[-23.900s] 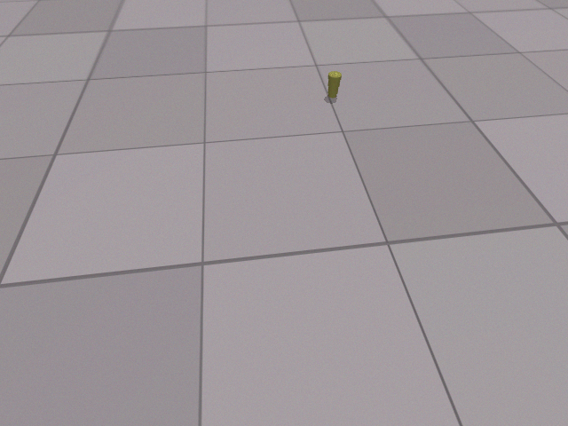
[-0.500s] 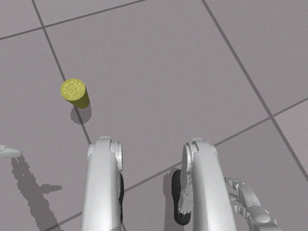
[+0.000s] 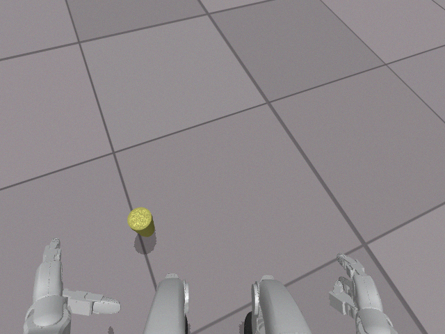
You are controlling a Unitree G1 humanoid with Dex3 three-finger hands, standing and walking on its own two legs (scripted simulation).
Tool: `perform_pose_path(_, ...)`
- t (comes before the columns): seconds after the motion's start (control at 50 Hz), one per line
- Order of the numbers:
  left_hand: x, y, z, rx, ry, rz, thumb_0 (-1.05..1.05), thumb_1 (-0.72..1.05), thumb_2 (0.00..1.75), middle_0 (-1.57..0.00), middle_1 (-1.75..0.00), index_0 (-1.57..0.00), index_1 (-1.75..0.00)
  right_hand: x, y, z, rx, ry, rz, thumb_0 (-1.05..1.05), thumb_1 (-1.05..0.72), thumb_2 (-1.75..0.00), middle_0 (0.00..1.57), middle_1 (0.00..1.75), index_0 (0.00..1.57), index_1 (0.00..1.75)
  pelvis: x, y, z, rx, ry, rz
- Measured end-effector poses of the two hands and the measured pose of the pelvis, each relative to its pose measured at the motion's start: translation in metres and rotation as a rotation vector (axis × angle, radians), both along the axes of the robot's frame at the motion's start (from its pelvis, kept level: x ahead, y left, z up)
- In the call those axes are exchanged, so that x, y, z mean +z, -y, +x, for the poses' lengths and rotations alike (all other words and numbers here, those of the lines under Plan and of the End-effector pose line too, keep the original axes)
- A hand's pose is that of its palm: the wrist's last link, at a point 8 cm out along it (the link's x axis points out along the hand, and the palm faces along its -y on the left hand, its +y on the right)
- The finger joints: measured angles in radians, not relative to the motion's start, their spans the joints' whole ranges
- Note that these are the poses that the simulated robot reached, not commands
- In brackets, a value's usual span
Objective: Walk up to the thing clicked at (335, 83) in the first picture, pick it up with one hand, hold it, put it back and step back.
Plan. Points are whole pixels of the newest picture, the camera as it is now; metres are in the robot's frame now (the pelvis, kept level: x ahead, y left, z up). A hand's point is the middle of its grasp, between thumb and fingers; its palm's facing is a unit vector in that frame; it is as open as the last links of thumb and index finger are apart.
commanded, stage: home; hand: left
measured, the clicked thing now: (143, 224) +0.47 +0.27 -0.56
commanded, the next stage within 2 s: none
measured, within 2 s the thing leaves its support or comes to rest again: neither
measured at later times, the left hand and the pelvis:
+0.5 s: hand (96, 296) +0.19 +0.19 +0.03, palm faces +0.13 -0.94 -0.30, open 17.2 cm; pelvis +0.03 +0.00 +0.08, yaw +1 degrees
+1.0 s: hand (102, 298) +0.19 +0.18 +0.03, palm faces +0.12 -0.95 -0.29, open 17.5 cm; pelvis +0.02 +0.00 +0.09, yaw +1 degrees
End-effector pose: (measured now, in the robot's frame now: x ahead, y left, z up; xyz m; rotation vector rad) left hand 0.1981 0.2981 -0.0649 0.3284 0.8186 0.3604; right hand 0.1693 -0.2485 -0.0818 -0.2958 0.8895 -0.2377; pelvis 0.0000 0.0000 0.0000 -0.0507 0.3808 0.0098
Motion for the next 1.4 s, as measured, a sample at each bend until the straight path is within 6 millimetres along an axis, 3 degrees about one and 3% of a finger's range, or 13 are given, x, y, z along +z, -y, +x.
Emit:
perform_pose_path(0.18,0.072,0.039,-0.010,-0.045,0.027,-0.060,-0.01,-0.49,0.09,-0.07,-0.06,-0.07,-0.07,0.066,-0.006,-0.005,-0.044,0.084,-0.007,0.01,-0.90,-0.90,0.20,0.31,0.21,0.30,0.056,-0.002,0.020,0.012,0.126,0.006)
perform_pose_path(0.28,0.105,0.055,-0.015,-0.085,0.076,-0.084,-0.01,-0.48,0.09,-0.07,-0.06,-0.07,-0.07,0.085,-0.012,-0.002,-0.055,0.146,0.005,0.01,-0.90,-0.90,0.20,0.31,0.21,0.30,0.071,-0.005,0.027,0.011,0.178,0.009)
perform_pose_path(0.38,0.121,0.064,-0.021,-0.100,0.104,-0.105,-0.01,-0.49,0.09,-0.07,-0.06,-0.07,-0.07,0.095,-0.019,0.005,-0.037,0.188,0.023,0.01,-0.90,-0.90,0.20,0.31,0.21,0.30,0.079,-0.006,0.029,0.012,0.214,0.012)
perform_pose_path(0.6,0.119,0.063,-0.038,-0.084,0.063,-0.110,-0.01,-0.50,0.08,-0.06,-0.06,-0.06,-0.06,0.102,-0.021,0.015,0.024,0.221,0.026,0.01,-0.90,-0.90,0.20,0.31,0.21,0.30,0.084,-0.003,0.024,0.017,0.242,0.019)
perform_pose_path(1.04,0.120,0.071,-0.035,-0.101,0.066,-0.124,-0.01,-0.55,0.05,-0.06,-0.05,-0.06,-0.06,0.102,-0.009,0.002,0.005,0.204,0.022,0.01,-0.90,-0.90,0.20,0.31,0.21,0.30,0.087,0.002,0.022,0.010,0.257,0.024)
perform_pose_path(1.4,0.120,0.074,-0.032,-0.100,0.063,-0.126,-0.01,-0.56,0.05,-0.06,-0.05,-0.06,-0.05,0.101,-0.007,0.008,0.014,0.209,0.028,0.01,-0.90,-0.90,0.20,0.31,0.21,0.30,0.088,0.005,0.025,0.009,0.253,0.028)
